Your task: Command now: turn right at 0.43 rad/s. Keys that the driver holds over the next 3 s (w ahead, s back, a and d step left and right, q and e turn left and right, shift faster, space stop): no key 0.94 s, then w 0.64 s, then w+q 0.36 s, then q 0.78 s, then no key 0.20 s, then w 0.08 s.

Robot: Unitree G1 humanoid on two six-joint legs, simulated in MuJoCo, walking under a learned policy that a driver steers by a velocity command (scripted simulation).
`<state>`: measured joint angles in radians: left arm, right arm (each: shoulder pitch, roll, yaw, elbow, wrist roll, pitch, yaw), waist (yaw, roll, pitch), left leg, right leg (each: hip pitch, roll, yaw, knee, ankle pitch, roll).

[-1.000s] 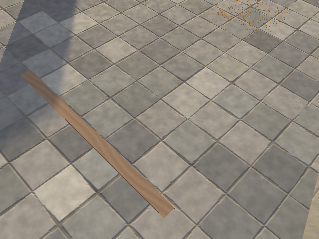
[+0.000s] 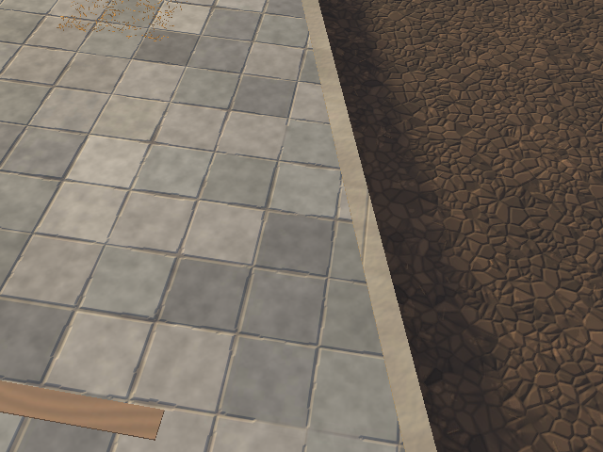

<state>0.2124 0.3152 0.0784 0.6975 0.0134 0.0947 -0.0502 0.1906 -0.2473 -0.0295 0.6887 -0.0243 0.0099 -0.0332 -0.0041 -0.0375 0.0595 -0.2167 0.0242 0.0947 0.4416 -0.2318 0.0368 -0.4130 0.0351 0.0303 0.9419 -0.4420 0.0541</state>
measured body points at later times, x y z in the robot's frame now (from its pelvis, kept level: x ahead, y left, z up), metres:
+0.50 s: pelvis -0.02 -0.02 +0.00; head -0.01 -0.02 +0.45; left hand +0.14 +0.21 -0.12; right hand +0.04 -0.28 -0.14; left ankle -0.02 +0.10 -0.74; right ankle -0.02 -0.11 -0.74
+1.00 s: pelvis -0.02 +0.00 +0.00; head -0.02 +0.01 +0.45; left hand +0.02 +0.25 -0.15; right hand +0.00 -0.24 -0.15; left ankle -0.03 +0.11 -0.74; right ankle -0.02 -0.11 -0.74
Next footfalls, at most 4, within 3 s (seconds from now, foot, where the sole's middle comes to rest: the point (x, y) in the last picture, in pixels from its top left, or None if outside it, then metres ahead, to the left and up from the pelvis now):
0.12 right None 0.02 -0.11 -0.78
0.46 left None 0.01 0.10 -0.78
1.68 left None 0.41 0.02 -0.78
2.22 right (331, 351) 0.70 -0.08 -0.78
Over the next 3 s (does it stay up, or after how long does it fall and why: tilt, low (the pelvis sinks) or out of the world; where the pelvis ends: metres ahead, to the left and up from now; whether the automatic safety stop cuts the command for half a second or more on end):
stays up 0.53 0.00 0.00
